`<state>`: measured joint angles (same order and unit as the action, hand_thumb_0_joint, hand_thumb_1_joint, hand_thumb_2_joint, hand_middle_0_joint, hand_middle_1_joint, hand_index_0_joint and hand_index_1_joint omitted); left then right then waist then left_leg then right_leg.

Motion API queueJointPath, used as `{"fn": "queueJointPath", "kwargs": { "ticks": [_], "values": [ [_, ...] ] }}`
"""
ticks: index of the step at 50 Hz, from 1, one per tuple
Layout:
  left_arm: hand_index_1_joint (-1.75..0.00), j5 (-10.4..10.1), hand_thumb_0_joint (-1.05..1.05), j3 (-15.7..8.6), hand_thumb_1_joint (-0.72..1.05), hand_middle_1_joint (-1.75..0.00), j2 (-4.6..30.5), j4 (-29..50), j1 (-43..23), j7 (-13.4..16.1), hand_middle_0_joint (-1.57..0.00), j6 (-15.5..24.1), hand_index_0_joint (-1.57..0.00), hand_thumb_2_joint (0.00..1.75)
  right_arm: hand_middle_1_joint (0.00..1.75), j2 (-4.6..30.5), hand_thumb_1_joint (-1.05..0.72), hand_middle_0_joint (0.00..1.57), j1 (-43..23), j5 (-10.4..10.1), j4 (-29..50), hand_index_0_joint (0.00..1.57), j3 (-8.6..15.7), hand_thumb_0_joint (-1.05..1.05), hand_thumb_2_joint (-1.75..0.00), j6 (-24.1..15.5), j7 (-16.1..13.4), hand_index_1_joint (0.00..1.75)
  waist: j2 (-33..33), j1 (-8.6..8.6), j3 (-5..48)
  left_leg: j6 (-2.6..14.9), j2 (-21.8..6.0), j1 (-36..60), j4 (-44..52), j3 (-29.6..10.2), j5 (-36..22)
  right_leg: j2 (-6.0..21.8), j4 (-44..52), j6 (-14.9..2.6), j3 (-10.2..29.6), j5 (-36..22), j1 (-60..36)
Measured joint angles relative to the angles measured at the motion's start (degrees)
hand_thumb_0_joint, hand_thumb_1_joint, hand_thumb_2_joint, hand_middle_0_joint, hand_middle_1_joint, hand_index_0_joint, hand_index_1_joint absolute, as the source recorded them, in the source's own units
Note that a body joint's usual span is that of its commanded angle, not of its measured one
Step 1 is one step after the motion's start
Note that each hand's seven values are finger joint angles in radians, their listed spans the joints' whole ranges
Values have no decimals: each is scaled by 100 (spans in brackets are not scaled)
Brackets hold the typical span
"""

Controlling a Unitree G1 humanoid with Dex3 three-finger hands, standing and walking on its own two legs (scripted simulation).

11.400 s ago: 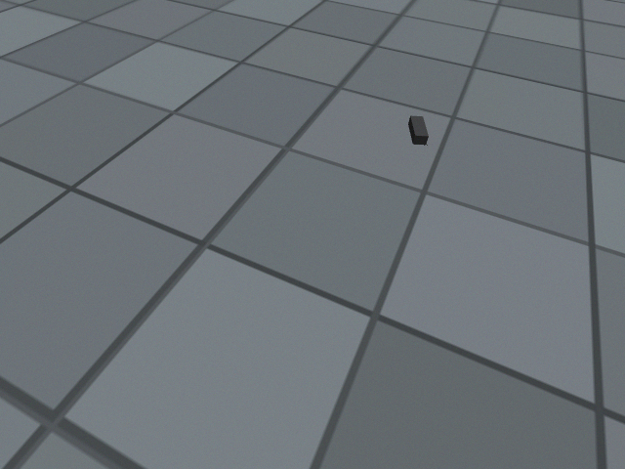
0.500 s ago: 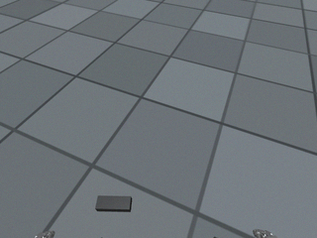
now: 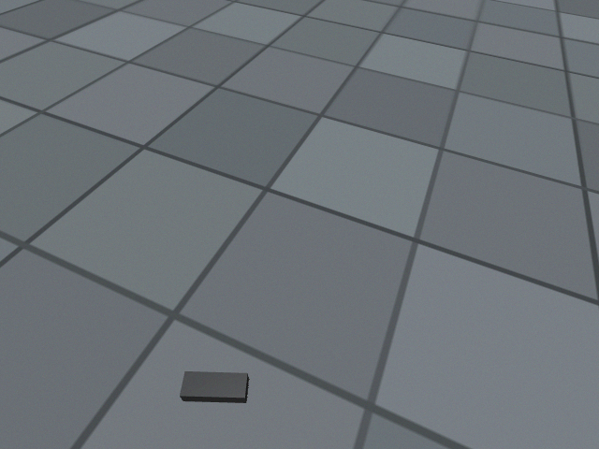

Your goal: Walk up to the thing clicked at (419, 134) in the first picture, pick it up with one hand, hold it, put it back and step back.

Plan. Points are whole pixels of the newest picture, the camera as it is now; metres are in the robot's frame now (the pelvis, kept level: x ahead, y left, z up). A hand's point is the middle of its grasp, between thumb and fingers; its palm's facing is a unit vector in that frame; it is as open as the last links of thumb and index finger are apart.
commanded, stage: walk up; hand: left
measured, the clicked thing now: (215, 387) +0.43 +0.23 -0.75
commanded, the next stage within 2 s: stand in 0.80 s
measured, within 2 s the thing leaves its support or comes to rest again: neither
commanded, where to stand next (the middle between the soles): +0.04 +0.00 m, yaw +0 degrees
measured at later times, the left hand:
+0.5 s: hand out of the picture +0.08 +0.26 -0.16, palm faces +0.03 -0.94 -0.34, open 7.4 cm
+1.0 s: hand out of the picture +0.08 +0.24 -0.16, palm faces +0.00 -0.94 -0.33, open 7.4 cm
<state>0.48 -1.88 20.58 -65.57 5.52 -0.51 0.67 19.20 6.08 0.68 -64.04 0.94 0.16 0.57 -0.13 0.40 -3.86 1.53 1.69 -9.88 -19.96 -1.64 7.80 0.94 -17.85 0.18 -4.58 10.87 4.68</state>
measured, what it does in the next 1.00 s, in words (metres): stands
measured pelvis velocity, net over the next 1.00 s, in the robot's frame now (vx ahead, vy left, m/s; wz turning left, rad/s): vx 0.02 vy -0.01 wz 0.02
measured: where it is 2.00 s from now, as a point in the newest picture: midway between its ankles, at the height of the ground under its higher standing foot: outside the picture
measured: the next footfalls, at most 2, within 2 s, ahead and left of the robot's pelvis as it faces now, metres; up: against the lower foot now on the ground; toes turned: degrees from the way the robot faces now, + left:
none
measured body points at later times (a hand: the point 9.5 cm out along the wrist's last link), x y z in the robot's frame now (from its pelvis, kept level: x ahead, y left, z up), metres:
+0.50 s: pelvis +0.01 +0.00 +0.00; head +0.02 +0.00 +0.45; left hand +0.08 +0.30 -0.13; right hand +0.10 -0.30 -0.13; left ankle +0.03 +0.10 -0.75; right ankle -0.01 -0.12 -0.75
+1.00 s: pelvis +0.02 -0.01 +0.00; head +0.03 -0.01 +0.45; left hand +0.08 +0.29 -0.13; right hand +0.10 -0.31 -0.13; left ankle +0.03 +0.10 -0.75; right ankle -0.01 -0.12 -0.75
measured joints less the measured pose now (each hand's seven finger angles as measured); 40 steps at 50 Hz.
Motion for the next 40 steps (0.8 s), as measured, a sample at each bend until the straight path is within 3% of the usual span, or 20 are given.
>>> {"fn": "queueJointPath", "kwargs": {
  "ticks": [40],
  "values": [
    [-30, 17, 0, -18, 90, -30, 5, 158, -99, 19, -20, -3, -20, 90, 30, 87, -90, 20, -92, -21, 137, 20, -7, 0, -90, 16, -7, 30, 20, -14, 15, -57, 40, -56, -142, -197, 105, 24, -163, -46, -194, 196, -6]
  ]
}}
